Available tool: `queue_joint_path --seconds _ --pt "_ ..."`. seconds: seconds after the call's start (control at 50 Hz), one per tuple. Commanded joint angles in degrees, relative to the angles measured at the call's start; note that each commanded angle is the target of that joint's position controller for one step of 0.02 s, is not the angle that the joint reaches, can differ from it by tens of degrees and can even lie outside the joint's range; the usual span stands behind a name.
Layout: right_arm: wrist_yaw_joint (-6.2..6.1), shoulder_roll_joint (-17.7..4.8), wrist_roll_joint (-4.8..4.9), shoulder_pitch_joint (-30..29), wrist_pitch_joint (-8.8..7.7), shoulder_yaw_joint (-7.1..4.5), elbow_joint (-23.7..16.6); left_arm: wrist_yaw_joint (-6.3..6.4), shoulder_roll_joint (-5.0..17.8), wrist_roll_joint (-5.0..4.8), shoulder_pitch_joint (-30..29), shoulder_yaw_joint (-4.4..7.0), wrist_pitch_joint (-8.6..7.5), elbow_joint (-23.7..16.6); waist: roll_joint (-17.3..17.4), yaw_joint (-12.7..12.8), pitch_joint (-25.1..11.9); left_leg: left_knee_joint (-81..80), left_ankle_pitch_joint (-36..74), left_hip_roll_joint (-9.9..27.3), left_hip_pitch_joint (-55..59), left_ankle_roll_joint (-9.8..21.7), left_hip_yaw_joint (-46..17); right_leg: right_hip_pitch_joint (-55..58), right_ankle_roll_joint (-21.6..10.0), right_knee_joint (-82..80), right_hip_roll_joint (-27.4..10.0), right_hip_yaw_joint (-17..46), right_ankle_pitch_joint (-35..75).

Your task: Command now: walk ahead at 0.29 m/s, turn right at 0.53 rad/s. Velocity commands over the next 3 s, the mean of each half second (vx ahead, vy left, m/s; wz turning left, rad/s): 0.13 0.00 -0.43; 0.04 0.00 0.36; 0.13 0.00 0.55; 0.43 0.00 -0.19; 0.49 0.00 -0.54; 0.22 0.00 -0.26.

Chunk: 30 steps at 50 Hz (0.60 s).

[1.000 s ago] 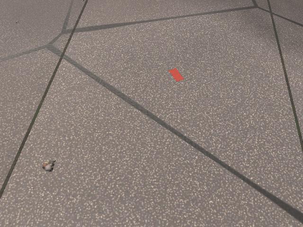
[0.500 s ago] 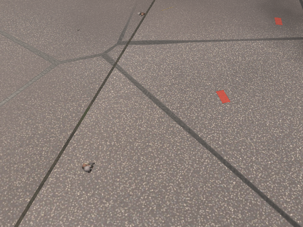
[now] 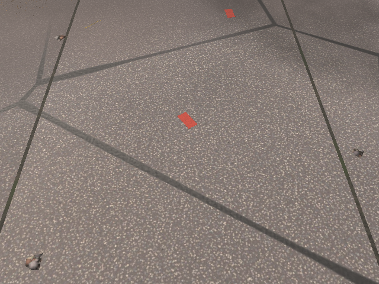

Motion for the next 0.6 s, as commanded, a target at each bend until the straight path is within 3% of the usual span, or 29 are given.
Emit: queue_joint_path --seconds 0.02,0.06,0.08,0.1,0.12,0.14,0.16,0.18,0.2,0.22,0.26,0.28,0.32,0.36,0.44,0.5,0.54,0.56,0.58,0.6 --pt "0.47 -11.3 0.67 -4.2 -0.65 -3.04 -3.6 -0.81 3.1 -0.01 -6.1 0.23 -1.0 -6.2 7.2 0.2 2.0 -8.1 4.5 12.1 -3.2 9.7 -6.2 3.7 -0.2 -8.8 0.8 -3.4 1.3" --pt "0.64 -12.0 1.47 -5.3 0.12 -3.2 -3.1 -0.8 4.6 0.14 -2.5 1.22 -0.67 -5.7 6.9 3.1 0.3 -1.0 12.8 12.8 -3.7 7.9 -3.9 10.5 -1.8 -16.1 3.6 -5.9 5.7" --pt "0.58 -10.8 1.54 -4.7 0.13 -2.82 -2.9 -0.42 6.8 0.39 2.1 2.55 -0.37 -4.4 5.5 5.2 -2.5 7.2 20.7 11.1 -5.5 6.0 -1.1 18.3 -3.1 -18.4 6.3 -6.7 7.6" --pt "0.55 -7.9 0.87 -3.4 -0.08 -1.89 -2.9 0.32 10.2 0.22 9.2 4.39 0.02 -3.0 1.3 8.4 -6.6 21.0 21.2 7.9 -10.3 2.6 3.1 28.8 -5.2 -20.9 6.1 -3.6 11.8" --pt "0.54 -1.4 -2.72 -3.3 -0.22 0.24 -5.9 1.61 17.3 0.09 12.8 5.5 0.25 -4.0 -16.7 6.8 -8.9 43.3 -17.9 1.6 -27.0 -2.5 4.2 38.8 -11.4 -23.8 -9.6 20.4 29.9" --pt "0.48 -4.2 -1.24 -1.9 -0.94 0.13 -7.2 0.82 18.5 1.62 11.0 4.97 -0.79 -6.7 -17.8 7.0 -17.2 54.7 -23.5 -4.0 -36.5 -3.9 -7.8 42.4 -22.8 -32.3 -18.7 44.1 22.3" --pt "0.39 -8.4 0.75 -5.9 -0.91 -0.88 -6.8 0.19 13.7 1.53 9.2 3.8 -1.64 -6.7 -8.8 8.4 -13.0 57.6 -18.5 -1.3 -39.4 -3.3 -10.4 40.1 -21.8 -33.2 -16.9 37.6 19.9" --pt "0.17 -9.0 0.74 -8.0 -0.84 -0.88 -6.9 0.32 11.2 0.89 7.5 3.04 -2.03 -5.8 -6.7 7.4 -8.5 55.0 -13.6 0.3 -40.3 -2.3 -9.8 36.0 -19.4 -32.0 -14.0 30.7 20.0" --pt "-0.5 -8.5 -0.35 -8.0 -0.54 -0.86 -5.8 0.67 10.1 0.52 5.4 2.69 -1.89 -5.8 -2.6 5.9 -6.7 51.7 -9.6 2.3 -38.2 -2.1 -10.3 31.5 -16.9 -31.0 -11.3 26.1 22.1" --pt "-0.83 -8.8 -1.13 -8.2 -0.14 -0.99 -5.8 1.01 9.7 0.62 2.9 2.4 -1.56 -5.9 -2.9 4.3 -5.3 48.0 -7.5 2.9 -34.6 -2.1 -10.5 26.5 -15.8 -31.1 -9.6 22.8 27.1" --pt "-0.62 -7.5 -1.33 -7.1 0.52 -0.71 -4.7 1.79 9.7 1.85 0.6 2.3 -1.33 -6.1 -4.0 2.3 -6.1 45.4 -4.0 1.4 -28.9 -2.8 -9.5 21.6 -15.6 -31.4 -7.3 18.8 36.5" --pt "-0.61 -6.7 -1.34 -6.6 0.7 -0.41 -4.2 2.14 9.9 1.84 0.7 2.39 -1.3 -5.9 -3.8 2.1 -7.0 43.5 -2.9 0.6 -28.0 -3.3 -9.3 21.3 -15.8 -31.0 -6.6 17.5 39.5" --pt "-0.75 -5.6 -1.35 -8.1 1.08 0.11 -4.2 2.79 10.3 1.18 1.7 2.59 -0.88 -5.0 -3.2 2.5 -7.6 38.3 -1.2 -0.6 -28.0 -4.2 -9.7 21.9 -15.6 -30.5 -5.8 17.1 40.2" --pt "-0.51 -4.3 -1.02 -8.7 1.55 0.73 -3.4 3.36 8.8 0.94 1.1 1.97 -0.25 -4.4 -3.8 2.9 -8.6 32.9 2.4 -0.1 -26.7 -4.8 -9.5 22.9 -14.6 -30.1 -5.6 15.0 37.4" --pt "0.35 -2.6 -0.41 -12.5 1.83 1.59 -3.4 3.12 4.9 2.23 1.0 0.06 -0.18 -2.0 -5.3 4.5 -7.2 21.8 7.8 1.8 -17.4 -4.3 -9.3 19.5 -13.2 -31.2 -5.1 12.3 32.4" --pt "0.76 -4.0 -0.08 -13.9 1.63 1.13 -4.1 2.04 5.1 2.91 1.6 -0.31 -0.63 0.1 -5.8 5.3 -4.3 15.7 5.0 0.9 -12.7 -2.3 -8.2 19.2 -13.3 -30.7 -6.1 12.8 28.6" --pt "0.85 -5.0 -0.3 -13.9 1.39 0.82 -4.8 1.92 6.0 2.1 1.7 -0.14 -0.6 1.1 -4.4 4.2 -2.4 6.1 10.6 0.2 -9.7 -0.2 -7.5 20.0 -11.2 -28.6 -4.7 12.5 23.4" --pt "0.66 -7.0 -0.64 -14.6 1.3 0.42 -5.6 2.14 6.4 2.18 3.4 0.07 -0.76 1.5 -2.4 4.9 -2.4 4.8 20.2 1.8 -7.9 0.8 -10.0 20.5 -9.1 -27.1 -3.0 12.1 19.7" --pt "0.32 -10.0 -0.67 -14.9 1.39 -0.24 -6.6 2.37 7.2 3.17 6.6 0.39 -1.07 1.7 1.9 7.3 -3.6 7.7 32.8 4.7 -5.4 2.4 -13.4 19.6 -7.1 -24.3 0.4 9.9 14.3" --pt "0.48 -10.8 0.0 -14.7 1.69 -0.79 -6.2 2.74 6.8 3.17 7.9 0.42 -1.19 1.6 6.9 8.1 -5.2 9.0 33.0 4.9 -4.6 5.2 -15.5 18.5 -4.8 -23.2 3.9 5.8 12.1"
